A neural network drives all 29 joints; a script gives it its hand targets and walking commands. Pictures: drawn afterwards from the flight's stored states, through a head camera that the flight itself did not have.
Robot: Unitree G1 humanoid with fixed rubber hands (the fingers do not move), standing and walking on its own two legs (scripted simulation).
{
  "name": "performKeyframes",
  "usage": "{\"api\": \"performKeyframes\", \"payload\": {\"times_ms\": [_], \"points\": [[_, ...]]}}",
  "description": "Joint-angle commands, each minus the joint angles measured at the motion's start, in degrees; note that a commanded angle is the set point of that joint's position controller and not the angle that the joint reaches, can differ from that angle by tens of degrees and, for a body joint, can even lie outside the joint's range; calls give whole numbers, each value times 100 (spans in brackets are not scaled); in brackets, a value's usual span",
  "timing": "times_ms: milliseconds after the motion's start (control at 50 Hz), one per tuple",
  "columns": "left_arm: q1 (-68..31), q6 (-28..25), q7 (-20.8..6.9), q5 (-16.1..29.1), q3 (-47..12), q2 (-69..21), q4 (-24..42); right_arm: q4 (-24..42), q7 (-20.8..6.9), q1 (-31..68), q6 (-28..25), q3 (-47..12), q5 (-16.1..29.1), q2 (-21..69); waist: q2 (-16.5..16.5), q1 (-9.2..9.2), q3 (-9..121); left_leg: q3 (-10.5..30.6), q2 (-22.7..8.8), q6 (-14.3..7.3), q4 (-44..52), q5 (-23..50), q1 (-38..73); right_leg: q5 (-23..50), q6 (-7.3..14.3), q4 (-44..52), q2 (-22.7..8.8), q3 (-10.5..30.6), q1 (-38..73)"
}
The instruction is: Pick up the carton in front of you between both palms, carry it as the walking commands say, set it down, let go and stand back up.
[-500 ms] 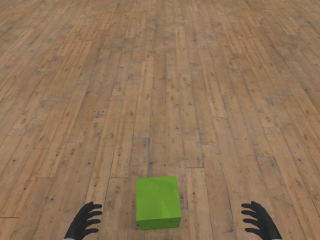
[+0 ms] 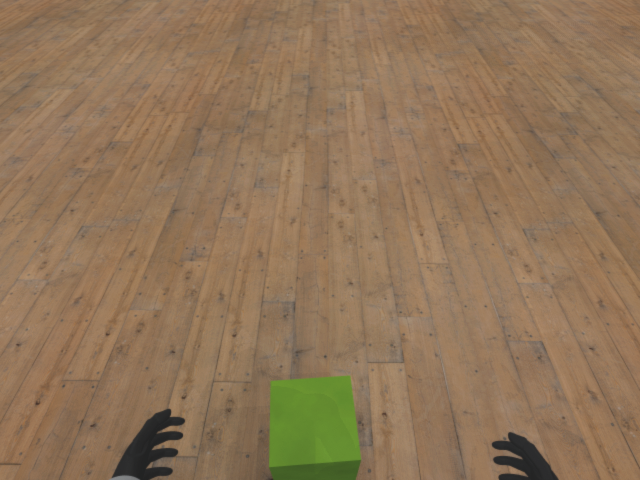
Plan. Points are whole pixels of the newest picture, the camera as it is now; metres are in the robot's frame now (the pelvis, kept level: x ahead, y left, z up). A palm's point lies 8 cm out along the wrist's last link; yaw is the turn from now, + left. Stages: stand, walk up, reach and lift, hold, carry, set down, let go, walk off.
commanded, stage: stand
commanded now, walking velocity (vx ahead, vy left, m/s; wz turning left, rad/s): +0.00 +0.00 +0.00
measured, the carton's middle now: (313, 434) +0.39 +0.05 -0.65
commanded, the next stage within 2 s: none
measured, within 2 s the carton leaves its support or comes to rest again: neither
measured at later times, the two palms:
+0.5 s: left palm out of the picture +0.13 +0.30 -0.10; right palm out of the picture +0.13 -0.27 -0.08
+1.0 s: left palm out of the picture +0.09 +0.31 -0.10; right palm out of the picture +0.09 -0.29 -0.09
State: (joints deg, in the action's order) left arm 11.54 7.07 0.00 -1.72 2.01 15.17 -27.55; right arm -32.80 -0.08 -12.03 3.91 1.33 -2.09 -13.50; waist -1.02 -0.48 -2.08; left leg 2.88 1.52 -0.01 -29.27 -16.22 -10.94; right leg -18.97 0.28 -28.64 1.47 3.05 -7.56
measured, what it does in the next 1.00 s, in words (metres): stands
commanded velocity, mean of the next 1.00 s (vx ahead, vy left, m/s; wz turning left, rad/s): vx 0.00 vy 0.00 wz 0.00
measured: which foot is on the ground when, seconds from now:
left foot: down 0.00-1.00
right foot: down 0.00-1.00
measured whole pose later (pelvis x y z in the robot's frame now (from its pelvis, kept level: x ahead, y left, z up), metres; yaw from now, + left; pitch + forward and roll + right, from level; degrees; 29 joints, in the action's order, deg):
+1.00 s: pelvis -0.01 +0.02 +0.01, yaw -1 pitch -2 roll +0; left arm 10.5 -0.2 1.2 -1.4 0.6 21.2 -52.1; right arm -55.1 1.0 -7.7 -0.6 0.8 -1.4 -20.6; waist -1.3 0.1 -1.2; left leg 1.3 1.9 -1.2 -23.1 -12.6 -8.3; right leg -14.8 -1.0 -22.0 0.3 3.9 -5.0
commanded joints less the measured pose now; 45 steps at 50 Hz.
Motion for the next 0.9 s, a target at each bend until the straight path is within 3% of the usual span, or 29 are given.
{"api": "performKeyframes", "payload": {"times_ms": [0,140,380,880], "points": [[-184,-423,89,-45,247,782,36,-8,134,303,-275,314,-80,-1016,47,7,153,206,-379,61,464,440,-249,481,-87,486,-308,186,-490],[-168,-641,105,-35,236,1022,-512,-528,131,397,-424,303,-35,-1172,253,41,571,307,-499,-25,342,1562,86,1378,-78,365,-393,237,-249],[-85,-743,153,-7,161,1225,-1179,-1081,165,464,-487,260,6,-1447,173,60,500,402,-593,-100,444,2041,310,1718,-54,444,-490,295,-132],[-239,-784,144,30,57,1445,-2082,-1875,136,643,-510,147,68,-1628,92,58,222,459,-660,-125,944,1359,372,1415,-3,924,-654,466,9]]}}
